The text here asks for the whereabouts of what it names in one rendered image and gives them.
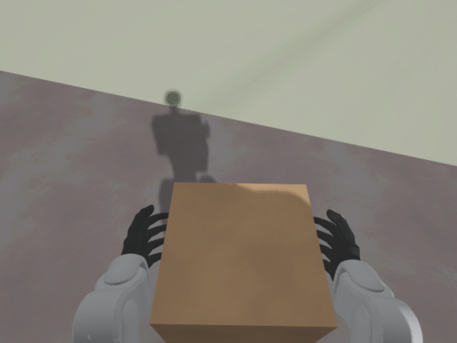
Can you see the robot left hand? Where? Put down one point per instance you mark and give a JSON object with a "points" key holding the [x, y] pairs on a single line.
{"points": [[139, 234]]}

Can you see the left robot forearm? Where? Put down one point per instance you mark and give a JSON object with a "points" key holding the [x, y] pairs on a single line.
{"points": [[111, 313]]}

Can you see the carton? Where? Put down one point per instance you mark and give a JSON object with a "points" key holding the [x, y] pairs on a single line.
{"points": [[241, 263]]}

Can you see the robot right hand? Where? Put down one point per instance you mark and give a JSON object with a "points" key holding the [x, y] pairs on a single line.
{"points": [[342, 243]]}

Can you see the right robot forearm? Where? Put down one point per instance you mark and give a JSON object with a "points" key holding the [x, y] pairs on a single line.
{"points": [[369, 307]]}

